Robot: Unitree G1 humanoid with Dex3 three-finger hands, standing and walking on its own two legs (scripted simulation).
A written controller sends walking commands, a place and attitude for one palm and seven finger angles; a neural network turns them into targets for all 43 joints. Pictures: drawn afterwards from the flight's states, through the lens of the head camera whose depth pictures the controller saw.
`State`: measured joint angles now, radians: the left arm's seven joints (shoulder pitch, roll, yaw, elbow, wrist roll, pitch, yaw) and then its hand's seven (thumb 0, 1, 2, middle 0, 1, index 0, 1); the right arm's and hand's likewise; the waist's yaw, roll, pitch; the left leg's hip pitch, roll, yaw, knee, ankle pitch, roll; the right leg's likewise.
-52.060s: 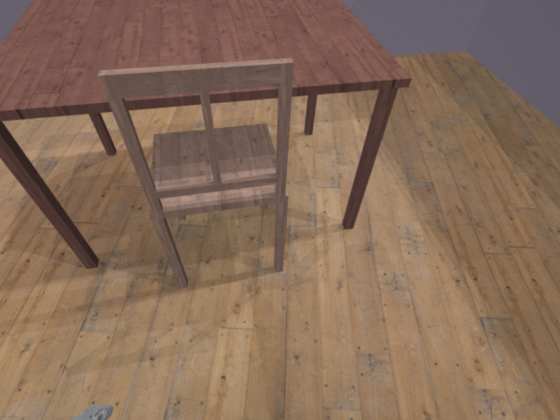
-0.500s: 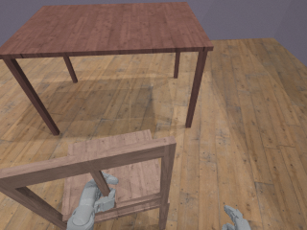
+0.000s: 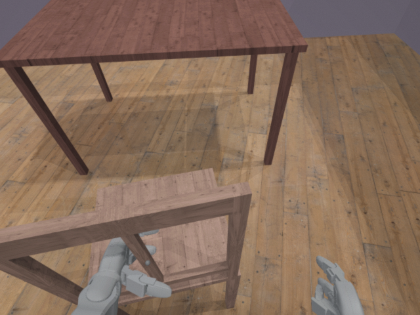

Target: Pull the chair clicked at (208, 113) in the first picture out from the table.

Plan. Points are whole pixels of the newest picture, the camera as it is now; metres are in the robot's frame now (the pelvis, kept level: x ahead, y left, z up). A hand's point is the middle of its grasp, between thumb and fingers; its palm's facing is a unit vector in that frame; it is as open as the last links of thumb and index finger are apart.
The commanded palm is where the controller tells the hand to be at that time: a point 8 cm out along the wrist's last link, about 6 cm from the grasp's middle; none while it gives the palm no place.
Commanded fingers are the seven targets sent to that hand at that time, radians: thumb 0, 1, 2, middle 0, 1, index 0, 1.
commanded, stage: open the thumb and straighten the fingers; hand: left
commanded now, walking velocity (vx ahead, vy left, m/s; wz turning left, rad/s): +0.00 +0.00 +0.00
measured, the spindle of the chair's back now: (146, 260) +0.24 +0.14 -0.05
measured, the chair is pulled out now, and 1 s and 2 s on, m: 0.61 0.61 0.61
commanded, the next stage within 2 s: draw the fingers out of the gap in 0.26 s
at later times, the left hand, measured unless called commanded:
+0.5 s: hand (144, 269) +0.22 +0.14 -0.03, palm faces -0.04 -0.98 -0.18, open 17.4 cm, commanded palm +0.19 +0.19 -0.01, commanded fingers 0.00 -0.55 0.20 0.00 0.00 0.00 0.00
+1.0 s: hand out of the picture +0.14 +0.14 -0.03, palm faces -0.01 -0.99 -0.17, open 17.5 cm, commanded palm +0.11 +0.19 -0.01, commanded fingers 0.00 -0.55 0.20 0.00 0.00 0.00 0.00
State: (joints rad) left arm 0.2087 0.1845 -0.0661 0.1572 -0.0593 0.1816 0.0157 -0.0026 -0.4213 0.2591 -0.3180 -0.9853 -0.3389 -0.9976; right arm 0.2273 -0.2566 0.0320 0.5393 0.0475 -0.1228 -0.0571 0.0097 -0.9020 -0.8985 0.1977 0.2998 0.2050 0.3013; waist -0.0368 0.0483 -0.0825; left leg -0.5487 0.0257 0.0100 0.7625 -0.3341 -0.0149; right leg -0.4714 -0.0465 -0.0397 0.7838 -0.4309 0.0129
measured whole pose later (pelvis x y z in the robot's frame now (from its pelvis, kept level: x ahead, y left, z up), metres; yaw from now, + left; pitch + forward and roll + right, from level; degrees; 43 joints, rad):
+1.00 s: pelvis +0.00 -0.01 -0.02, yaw +2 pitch +8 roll -1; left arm 0.65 0.22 -0.07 -0.24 -0.06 0.24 -0.03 -0.01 -0.54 0.20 0.00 0.00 0.00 0.00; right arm 0.26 -0.22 0.03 0.47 0.04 -0.18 -0.12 0.01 -0.90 -0.90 0.20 0.30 0.21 0.30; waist -0.02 0.07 -0.15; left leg -0.67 0.03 -0.04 0.94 -0.41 -0.03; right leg -0.56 -0.04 -0.09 0.93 -0.52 0.00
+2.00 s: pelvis -0.01 -0.01 +0.00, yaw +1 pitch +0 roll -2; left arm 0.75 0.41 0.05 -0.47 -0.04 0.05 0.06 -0.01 -0.19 0.37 -0.05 -0.08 -0.22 -0.11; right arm 0.23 -0.21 0.06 0.57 0.04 -0.21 -0.16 0.01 -0.90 -0.90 0.20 0.30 0.21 0.30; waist 0.05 0.07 -0.03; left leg -0.45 0.07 -0.04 0.81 -0.36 -0.03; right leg -0.34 0.00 -0.08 0.76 -0.43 -0.01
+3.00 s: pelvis +0.02 -0.02 +0.02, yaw +2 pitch -4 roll +0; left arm 0.60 0.48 0.14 -0.38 -0.08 0.25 0.10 0.01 0.89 0.90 -0.21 -0.31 -0.40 -0.36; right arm 0.17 -0.23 0.06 0.69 0.06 -0.23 -0.11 0.01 -0.90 -0.90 0.20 0.30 0.21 0.30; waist 0.11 0.08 0.10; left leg -0.19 0.05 -0.03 0.56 -0.30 -0.05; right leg -0.09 -0.02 -0.08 0.56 -0.39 -0.02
